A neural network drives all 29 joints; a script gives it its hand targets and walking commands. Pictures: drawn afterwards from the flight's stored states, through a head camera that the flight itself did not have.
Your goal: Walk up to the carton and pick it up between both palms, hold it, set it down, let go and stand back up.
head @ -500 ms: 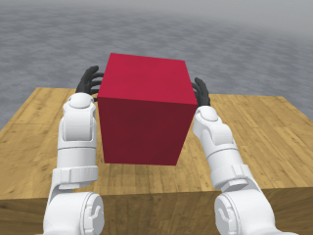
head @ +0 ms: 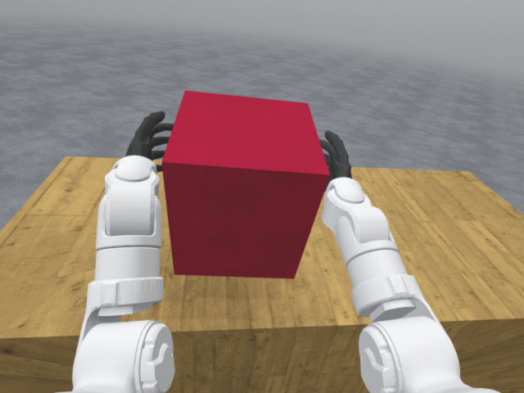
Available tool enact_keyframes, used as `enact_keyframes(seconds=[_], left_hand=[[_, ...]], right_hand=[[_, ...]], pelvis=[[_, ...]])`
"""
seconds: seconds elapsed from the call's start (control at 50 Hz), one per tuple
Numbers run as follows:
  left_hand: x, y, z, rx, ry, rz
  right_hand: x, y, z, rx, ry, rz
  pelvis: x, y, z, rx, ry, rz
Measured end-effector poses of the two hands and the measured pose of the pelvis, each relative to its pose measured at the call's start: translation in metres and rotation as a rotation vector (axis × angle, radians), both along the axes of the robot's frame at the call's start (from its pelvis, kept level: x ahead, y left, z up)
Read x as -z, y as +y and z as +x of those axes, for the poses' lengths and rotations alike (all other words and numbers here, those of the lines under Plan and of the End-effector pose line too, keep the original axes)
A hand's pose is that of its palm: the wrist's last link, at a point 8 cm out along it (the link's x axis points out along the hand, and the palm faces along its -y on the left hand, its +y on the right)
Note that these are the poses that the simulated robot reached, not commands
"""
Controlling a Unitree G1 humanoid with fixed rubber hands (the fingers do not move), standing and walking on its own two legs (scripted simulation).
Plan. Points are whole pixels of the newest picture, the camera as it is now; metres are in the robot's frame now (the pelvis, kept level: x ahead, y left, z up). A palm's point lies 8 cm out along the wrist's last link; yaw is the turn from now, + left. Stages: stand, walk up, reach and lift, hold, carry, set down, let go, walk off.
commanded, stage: hold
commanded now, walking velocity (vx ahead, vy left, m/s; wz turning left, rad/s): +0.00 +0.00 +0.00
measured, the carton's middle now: (241, 188) +0.38 +0.04 +0.19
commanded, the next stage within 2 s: none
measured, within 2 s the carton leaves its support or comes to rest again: neither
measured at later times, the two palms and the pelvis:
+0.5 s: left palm (141, 157) +0.35 +0.17 +0.26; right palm (338, 178) +0.36 -0.11 +0.23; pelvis +0.00 +0.00 +0.00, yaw +0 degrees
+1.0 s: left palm (149, 166) +0.37 +0.17 +0.23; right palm (334, 186) +0.38 -0.11 +0.21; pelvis +0.00 +0.00 +0.00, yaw +0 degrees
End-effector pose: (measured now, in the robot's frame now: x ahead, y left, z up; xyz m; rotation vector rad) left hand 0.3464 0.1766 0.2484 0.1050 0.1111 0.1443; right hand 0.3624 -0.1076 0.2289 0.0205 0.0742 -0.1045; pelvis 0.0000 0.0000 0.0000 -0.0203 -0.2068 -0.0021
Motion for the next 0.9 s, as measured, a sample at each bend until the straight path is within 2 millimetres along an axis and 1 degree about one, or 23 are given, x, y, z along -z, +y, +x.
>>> enact_keyframes(seconds=[0.18, 0.28, 0.36, 0.46, 0.54, 0.64, 0.74, 0.84, 0.9], left_hand=[[0.017, -0.002, 0.013, 0.003, 0.038, -0.003], [0.014, -0.004, 0.017, -0.002, 0.023, -0.007], [0.003, -0.004, 0.014, -0.006, -0.008, -0.005], [-0.009, -0.003, 0.003, -0.01, -0.039, 0.0], [-0.01, 0.0, -0.005, -0.006, -0.023, 0.012], [-0.004, 0.0, -0.007, 0.0, -0.001, 0.011], [0.001, -0.002, -0.002, 0.008, 0.004, 0.008], [0.003, -0.004, 0.007, 0.011, 0.002, 0.003], [0.008, -0.004, 0.013, 0.012, 0.015, 0.004]], right_hand=[[0.017, -0.002, 0.011, 0.006, 0.037, -0.006], [0.016, -0.004, 0.015, 0.01, 0.024, -0.002], [0.008, -0.003, 0.014, 0.006, -0.005, 0.014], [-0.004, -0.002, 0.005, 0.0, -0.036, 0.027], [-0.005, 0.0, -0.002, -0.005, -0.021, 0.023], [-0.003, 0.0, -0.007, 0.0, -0.004, 0.011], [0.001, -0.002, -0.004, 0.01, 0.0, -0.016], [0.006, -0.004, 0.003, 0.014, -0.002, -0.026], [0.011, -0.004, 0.008, 0.015, 0.01, -0.024]], pelvis=[[0.0, 0.0, 0.002, 0.0, 0.006, 0.0], [0.0, 0.0, 0.005, 0.0, 0.013, 0.0], [-0.001, 0.0, 0.007, 0.0, 0.017, 0.0], [0.0, 0.0, 0.006, -0.001, 0.005, -0.001], [0.0, 0.0, 0.002, -0.001, -0.012, -0.001], [0.0, 0.0, -0.003, -0.001, -0.02, 0.0], [0.001, -0.001, -0.004, -0.001, -0.016, 0.001], [0.0, -0.001, -0.001, -0.001, -0.001, 0.001], [0.0, -0.001, 0.001, -0.001, 0.003, 0.001]])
